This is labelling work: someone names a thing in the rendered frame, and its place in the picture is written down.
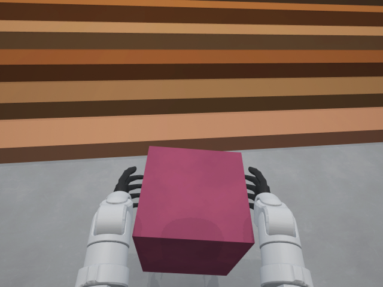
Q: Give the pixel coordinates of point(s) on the right robot forearm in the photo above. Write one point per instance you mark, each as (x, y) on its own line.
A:
(279, 242)

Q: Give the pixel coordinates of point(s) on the left robot forearm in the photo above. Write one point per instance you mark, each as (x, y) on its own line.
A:
(105, 264)

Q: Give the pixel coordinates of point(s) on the left robot hand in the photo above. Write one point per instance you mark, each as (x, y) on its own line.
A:
(125, 179)

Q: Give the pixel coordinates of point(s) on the carton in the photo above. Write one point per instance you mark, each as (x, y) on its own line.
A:
(193, 215)

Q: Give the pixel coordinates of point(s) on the right robot hand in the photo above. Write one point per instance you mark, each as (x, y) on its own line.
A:
(260, 184)

